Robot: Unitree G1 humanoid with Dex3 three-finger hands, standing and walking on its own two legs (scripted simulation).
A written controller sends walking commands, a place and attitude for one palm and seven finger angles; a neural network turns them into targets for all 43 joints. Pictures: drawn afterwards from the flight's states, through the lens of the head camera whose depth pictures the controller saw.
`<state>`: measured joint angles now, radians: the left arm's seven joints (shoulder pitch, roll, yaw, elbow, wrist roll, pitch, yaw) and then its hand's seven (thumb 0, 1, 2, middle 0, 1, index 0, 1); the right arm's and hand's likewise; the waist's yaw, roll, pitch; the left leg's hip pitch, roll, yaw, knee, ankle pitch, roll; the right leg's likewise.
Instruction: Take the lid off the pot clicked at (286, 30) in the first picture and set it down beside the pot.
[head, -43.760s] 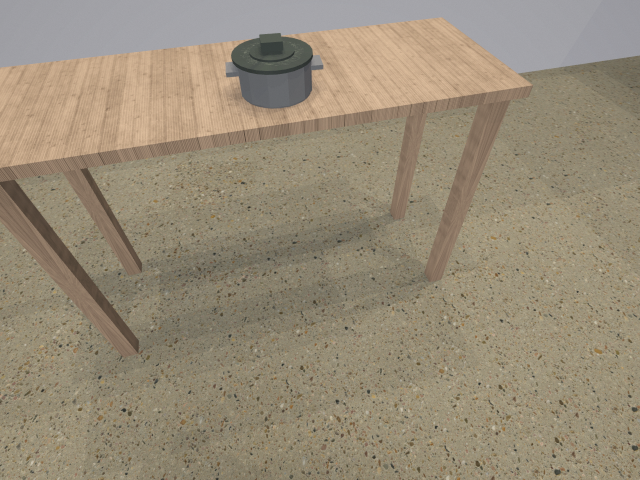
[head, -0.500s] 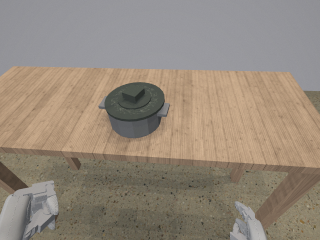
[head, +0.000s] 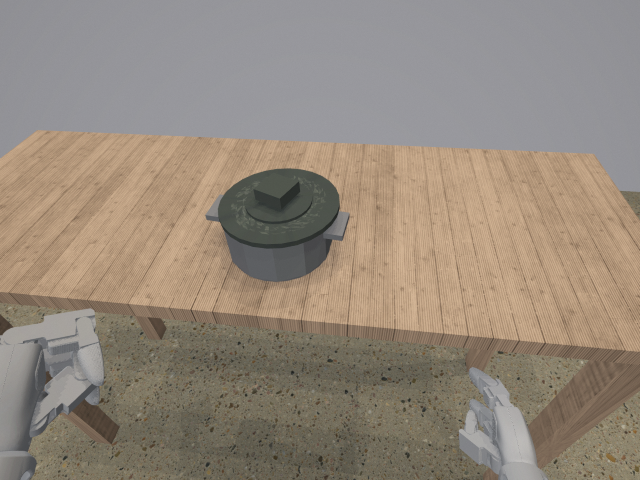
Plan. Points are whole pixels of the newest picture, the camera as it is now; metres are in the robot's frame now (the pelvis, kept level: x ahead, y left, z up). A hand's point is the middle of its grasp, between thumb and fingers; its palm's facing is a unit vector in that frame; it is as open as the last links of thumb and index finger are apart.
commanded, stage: raise the hand higher, near the body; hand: left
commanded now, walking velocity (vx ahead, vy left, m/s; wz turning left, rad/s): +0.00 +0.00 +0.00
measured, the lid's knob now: (277, 190) +0.45 +0.13 +0.15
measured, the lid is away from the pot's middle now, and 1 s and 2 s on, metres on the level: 0.01 0.01 0.01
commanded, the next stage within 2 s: reach forward and open the fingers in 0.16 s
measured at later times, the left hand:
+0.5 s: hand (77, 327) +0.18 +0.25 +0.18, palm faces +0.24 -0.14 -0.96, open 2.9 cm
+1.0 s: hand (80, 295) +0.22 +0.27 +0.19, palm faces -0.09 +0.02 -1.00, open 7.0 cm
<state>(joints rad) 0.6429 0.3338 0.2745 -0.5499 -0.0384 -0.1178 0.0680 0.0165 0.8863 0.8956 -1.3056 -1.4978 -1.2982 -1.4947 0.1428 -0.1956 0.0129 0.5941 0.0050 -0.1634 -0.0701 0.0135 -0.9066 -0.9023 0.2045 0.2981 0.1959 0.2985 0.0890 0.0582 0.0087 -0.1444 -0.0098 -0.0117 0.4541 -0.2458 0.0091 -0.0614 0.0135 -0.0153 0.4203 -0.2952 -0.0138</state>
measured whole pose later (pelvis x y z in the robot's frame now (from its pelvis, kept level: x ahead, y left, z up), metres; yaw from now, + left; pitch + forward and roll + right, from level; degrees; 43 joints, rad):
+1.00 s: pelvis -0.05 +0.01 +0.00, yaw +1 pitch -2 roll +0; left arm -0.03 0.76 0.10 -0.31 0.69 0.11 -0.41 0.00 -0.05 1.49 -1.04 -0.49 -1.03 -0.49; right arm 0.08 -0.29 0.04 0.55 0.05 0.05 -0.01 0.01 -0.91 -0.90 0.20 0.30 0.20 0.30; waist 0.08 0.15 0.01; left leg -0.26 -0.03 -0.02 0.45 -0.16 0.03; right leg -0.19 -0.01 -0.03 0.46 -0.24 0.00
